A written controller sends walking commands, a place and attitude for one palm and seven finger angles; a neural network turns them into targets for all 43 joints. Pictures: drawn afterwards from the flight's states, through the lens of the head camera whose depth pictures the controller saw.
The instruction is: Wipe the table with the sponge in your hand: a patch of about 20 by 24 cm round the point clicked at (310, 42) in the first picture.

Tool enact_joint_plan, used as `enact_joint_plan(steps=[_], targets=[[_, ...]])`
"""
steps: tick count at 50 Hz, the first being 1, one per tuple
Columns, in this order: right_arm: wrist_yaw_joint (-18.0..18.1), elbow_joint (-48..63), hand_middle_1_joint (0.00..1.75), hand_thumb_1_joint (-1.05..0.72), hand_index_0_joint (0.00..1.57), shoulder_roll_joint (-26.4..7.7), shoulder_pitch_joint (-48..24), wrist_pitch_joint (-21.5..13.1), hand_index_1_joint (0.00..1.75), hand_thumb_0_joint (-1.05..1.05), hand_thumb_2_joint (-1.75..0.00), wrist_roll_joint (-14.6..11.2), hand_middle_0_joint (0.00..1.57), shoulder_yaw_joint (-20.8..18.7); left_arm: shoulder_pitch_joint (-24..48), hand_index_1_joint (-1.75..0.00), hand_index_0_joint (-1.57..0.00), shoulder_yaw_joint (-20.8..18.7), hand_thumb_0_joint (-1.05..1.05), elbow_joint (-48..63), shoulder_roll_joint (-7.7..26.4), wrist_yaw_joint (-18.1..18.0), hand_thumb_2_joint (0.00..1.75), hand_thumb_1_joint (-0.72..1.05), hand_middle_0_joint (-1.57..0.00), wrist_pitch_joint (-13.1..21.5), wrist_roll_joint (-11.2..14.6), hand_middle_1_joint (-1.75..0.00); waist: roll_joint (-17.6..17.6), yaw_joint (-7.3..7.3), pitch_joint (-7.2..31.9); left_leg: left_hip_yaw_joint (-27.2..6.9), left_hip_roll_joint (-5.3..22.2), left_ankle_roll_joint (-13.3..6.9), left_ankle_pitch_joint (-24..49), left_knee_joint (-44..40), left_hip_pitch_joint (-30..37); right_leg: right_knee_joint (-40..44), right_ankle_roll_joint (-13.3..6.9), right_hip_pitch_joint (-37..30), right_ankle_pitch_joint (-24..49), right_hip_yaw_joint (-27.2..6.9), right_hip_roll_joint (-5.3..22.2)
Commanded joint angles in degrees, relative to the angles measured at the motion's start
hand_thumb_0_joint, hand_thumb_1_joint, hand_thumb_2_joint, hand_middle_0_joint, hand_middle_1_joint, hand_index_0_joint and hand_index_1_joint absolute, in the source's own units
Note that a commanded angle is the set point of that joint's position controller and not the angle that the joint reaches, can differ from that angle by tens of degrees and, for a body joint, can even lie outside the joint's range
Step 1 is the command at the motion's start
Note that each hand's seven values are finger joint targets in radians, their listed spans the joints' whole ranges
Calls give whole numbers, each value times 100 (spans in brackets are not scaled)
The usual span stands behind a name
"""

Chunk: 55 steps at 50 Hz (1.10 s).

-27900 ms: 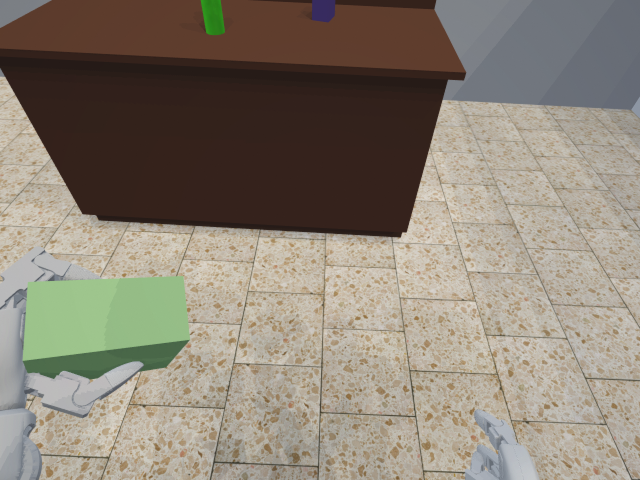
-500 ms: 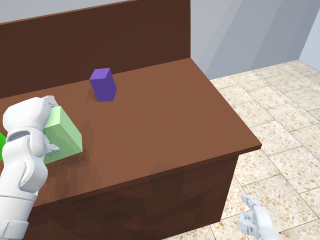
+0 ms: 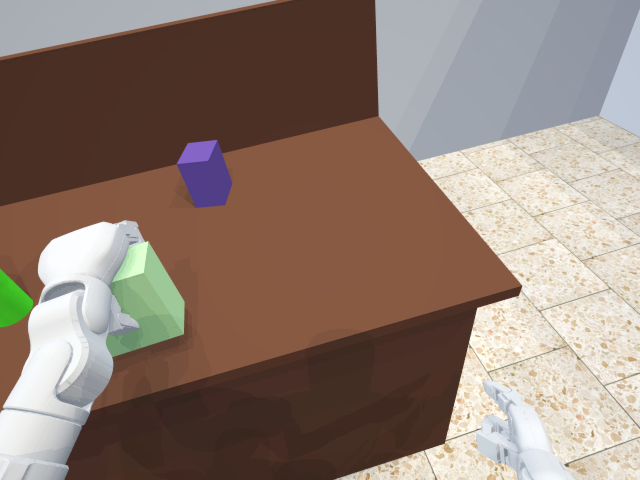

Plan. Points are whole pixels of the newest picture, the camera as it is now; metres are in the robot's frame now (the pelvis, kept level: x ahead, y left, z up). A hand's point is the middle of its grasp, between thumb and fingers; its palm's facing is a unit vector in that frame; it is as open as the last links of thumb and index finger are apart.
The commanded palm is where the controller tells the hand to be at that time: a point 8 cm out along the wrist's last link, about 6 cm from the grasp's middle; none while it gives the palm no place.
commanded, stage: lower the sponge onto the table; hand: left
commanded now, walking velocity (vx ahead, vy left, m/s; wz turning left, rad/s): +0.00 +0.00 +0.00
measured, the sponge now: (129, 312) +0.27 +0.30 +0.10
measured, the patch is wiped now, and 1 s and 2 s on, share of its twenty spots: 0.05 0.05 0.10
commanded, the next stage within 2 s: wipe forward along the first lane in 1.28 s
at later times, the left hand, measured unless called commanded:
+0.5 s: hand (135, 308) +0.27 +0.28 +0.11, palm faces -0.14 -0.07 -0.99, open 10.2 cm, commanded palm +0.25 +0.29 +0.20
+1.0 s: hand (133, 302) +0.28 +0.28 +0.12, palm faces +0.02 -0.06 -1.00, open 10.2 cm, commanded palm +0.25 +0.28 +0.18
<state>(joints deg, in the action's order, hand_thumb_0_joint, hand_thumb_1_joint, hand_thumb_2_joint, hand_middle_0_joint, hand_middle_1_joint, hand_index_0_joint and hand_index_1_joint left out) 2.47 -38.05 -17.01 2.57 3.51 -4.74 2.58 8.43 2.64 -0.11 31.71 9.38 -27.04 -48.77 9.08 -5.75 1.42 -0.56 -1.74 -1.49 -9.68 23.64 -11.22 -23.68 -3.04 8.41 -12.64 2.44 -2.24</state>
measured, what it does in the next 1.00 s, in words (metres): stands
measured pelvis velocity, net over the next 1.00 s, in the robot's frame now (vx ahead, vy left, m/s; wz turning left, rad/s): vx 0.01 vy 0.00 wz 0.00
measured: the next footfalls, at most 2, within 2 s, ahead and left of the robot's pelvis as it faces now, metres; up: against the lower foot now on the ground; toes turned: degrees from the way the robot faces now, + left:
none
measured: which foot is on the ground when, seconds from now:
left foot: down 0.00-1.00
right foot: down 0.00-1.00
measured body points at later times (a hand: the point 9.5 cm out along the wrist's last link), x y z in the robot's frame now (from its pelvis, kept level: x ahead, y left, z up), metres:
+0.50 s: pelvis +0.00 -0.01 +0.00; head -0.02 -0.06 +0.44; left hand +0.28 +0.28 +0.16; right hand +0.23 -0.23 -0.10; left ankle +0.04 +0.10 -0.74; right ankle +0.00 -0.09 -0.74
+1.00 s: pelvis +0.01 +0.00 +0.00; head -0.01 -0.04 +0.45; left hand +0.27 +0.28 +0.17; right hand +0.23 -0.21 -0.09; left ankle +0.04 +0.10 -0.74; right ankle +0.00 -0.09 -0.74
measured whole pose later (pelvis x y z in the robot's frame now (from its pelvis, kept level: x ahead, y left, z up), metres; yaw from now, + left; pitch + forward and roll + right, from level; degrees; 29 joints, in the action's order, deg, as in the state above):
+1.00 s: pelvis +0.01 +0.00 +0.00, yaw +0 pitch -3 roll +0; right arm 3.5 -38.6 -15.8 4.8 1.9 -3.3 1.5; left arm 2.6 2.9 1.9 30.7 4.9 -14.2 -51.1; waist 6.5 -6.3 0.7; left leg -0.8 -1.9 -1.8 -11.3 25.3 -10.9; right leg -24.2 -2.9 7.5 -13.7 2.5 -2.2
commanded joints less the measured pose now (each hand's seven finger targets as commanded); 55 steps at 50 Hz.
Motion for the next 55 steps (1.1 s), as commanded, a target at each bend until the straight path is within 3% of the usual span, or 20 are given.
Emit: enact_joint_plan(steps=[1, 5, 6, 10, 11, 15, 18, 22, 24, 25, 27, 30, 37, 42, 45, 46, 48, 50, 51, 55], targets=[[141, 1115, 30, -90, 20, -412, -1265, -411, 30, 0, -90, 70, 20, -101, 2117, -160, -120, -693, 0, 1585, 1747, 51, 130, 10, -120, 527, -423, -160, -1034, 22, 1225, -304, -58, -213, 559, -85, 562, 340, -25, -134, 619, -439, 152], [296, 975, 30, -90, 20, -347, -1077, -644, 30, 0, -90, 229, 20, -130, 2399, -160, -120, -1910, 0, 2216, 2850, -566, 130, 10, -120, 1382, -518, -160, -143, -246, 1588, -384, -135, -190, 958, -113, 994, 435, -212, -389, 777, -791, 30], [313, 925, 30, -90, 20, -197, -1007, -683, 30, 0, -90, 243, 20, -109, 2503, -160, -120, -1584, 0, 2046, 2316, -740, 130, 10, -120, 1452, -496, -160, -47, -186, 1467, -315, -141, -148, 1040, -142, 969, 444, -231, -370, 763, -620, 45], [194, 678, 30, -90, 20, -360, -1093, -583, 30, 0, -90, 134, 20, -217, 2358, -160, -120, -1580, 0, 960, 2065, -1094, 130, 10, -120, 1041, -274, -160, 206, -183, 837, -340, -101, -3, 728, -229, 719, 687, -322, -103, 455, -910, 53], [175, 641, 30, -90, 20, -375, -1086, -546, 30, 0, -90, 129, 20, -222, 2298, -160, -120, -1317, 0, 602, 1757, -1069, 130, 10, -120, 856, -197, -160, -30, -144, 816, -250, -59, 3, 694, -213, 571, 646, -260, -142, 500, -755, 130], [133, 745, 30, -90, 20, -496, -1250, -395, 30, 0, -90, 12, 20, -208, 1476, -160, -120, -684, 0, -151, 1232, -526, 130, 10, -120, 208, -36, -160, -776, -30, 576, -193, -65, -37, 460, -211, 220, 608, -107, -48, 563, -731, 173], [121, 879, 30, -90, 20, -545, -1163, -332, 30, 0, -90, -13, 20, -192, 1432, -160, -120, -205, 0, 19, 1041, -33, 130, 10, -120, 142, -109, -160, -1015, 132, 790, -197, -46, -123, 371, -76, 222, 482, -4, -38, 706, -538, 207], [185, 1055, 30, -90, 20, -431, -1080, -458, 30, 0, -90, 51, 20, -128, 1847, -160, -120, -485, 0, 867, 1523, 238, 130, 10, -120, 835, -290, -160, -1017, 153, 1224, -237, -74, -247, 499, 89, 552, 380, 16, -100, 757, -490, 218], [286, 1091, 30, -90, 20, -366, -981, -550, 30, 0, -90, 133, 20, -147, 1995, -160, -120, -961, 0, 1381, 1906, 44, 130, 10, -120, 1420, -295, -160, -925, 24, 1362, -233, -114, -288, 665, 126, 800, 415, -1, -150, 806, -508, 191], [322, 1095, 30, -90, 20, -362, -963, -621, 30, 0, -90, 158, 20, -146, 2149, -160, -120, -1415, 0, 1731, 2391, -150, 130, 10, -120, 1660, -294, -160, -567, -53, 1395, -317, -113, -266, 661, 71, 900, 463, -78, -139, 667, -671, 135], [369, 892, 30, -90, 20, -281, -798, -690, 30, 0, -90, 217, 20, -184, 2085, -160, -120, -1561, 0, 1332, 2202, -586, 130, 10, -120, 1884, -374, -160, -372, -97, 1170, -254, -135, -205, 803, 34, 886, 508, -150, -32, 642, -597, 87], [261, 694, 30, -90, 20, -405, -807, -587, 30, 0, -90, 134, 20, -273, 2079, -160, -120, -1549, 0, 603, 1920, -919, 130, 10, -120, 1542, -277, -160, -52, -86, 612, -334, -87, -70, 492, -103, 618, 671, -245, 239, 293, -779, 69], [96, 813, 30, -90, 20, -494, -1078, -386, 30, 0, -90, 75, 20, -267, 1450, -160, -120, -532, 0, 300, 1066, -695, 130, 10, -120, 566, -286, -160, -596, -7, 1086, -225, -61, -77, 692, -123, 322, 383, -117, -193, 808, -502, 156], [104, 969, 30, -90, 20, -423, -1010, -423, 30, 0, -90, 119, 20, -241, 1210, -160, -120, -663, 0, 1102, 1307, -337, 130, 10, -120, 917, -299, -160, -915, 46, 1460, -265, -60, -209, 999, 66, 610, 242, -45, -298, 1312, -414, 132], [153, 1002, 30, -90, 20, -369, -1017, -484, 30, 0, -90, 160, 20, -214, 1380, -160, -120, -1123, 0, 1676, 1749, -524, 130, 10, -120, 1339, -338, -160, -493, -58, 1275, -371, -45, -197, 929, -17, 738, 316, -122, -137, 1000, -518, 48], [165, 944, 30, -90, 20, -313, -929, -503, 30, 0, -90, 183, 20, -218, 1431, -160, -120, -1037, 0, 1599, 1553, -652, 130, 10, -120, 1405, -390, -160, -395, -52, 1276, -343, -42, -179, 988, -29, 747, 289, -130, -123, 941, -375, 40], [122, 839, 30, -90, 20, -352, -841, -483, 30, 0, -90, 166, 20, -256, 1166, -160, -120, -848, 0, 1181, 1168, -783, 130, 10, -120, 1340, -360, -160, -377, -23, 816, -396, -8, -119, 870, -115, 644, 408, -139, 146, 740, -302, 15], [96, 801, 30, -90, 20, -385, -965, -450, 30, 0, -90, 107, 20, -252, 1437, -160, -120, -942, 0, 1066, 1277, -899, 130, 10, -120, 1167, -425, -160, -205, -40, 671, -441, 12, -76, 594, -228, 582, 423, -203, 265, 457, -464, -28], [89, 822, 30, -90, 20, -379, -936, -424, 30, 0, -90, 135, 20, -267, 1381, -160, -120, -722, 0, 996, 984, -936, 130, 10, -120, 1065, -396, -160, -324, -54, 795, -388, 16, -69, 602, -225, 534, 394, -185, 155, 494, -332, 15], [86, 793, 30, -90, 20, -428, -1120, -347, 30, 0, -90, 94, 20, -224, 1636, -160, -120, -697, 0, 825, 1184, -979, 130, 10, -120, 751, -533, -160, -382, -18, 894, -372, -27, -52, 463, -289, 484, 405, -191, 99, 357, -471, -16]])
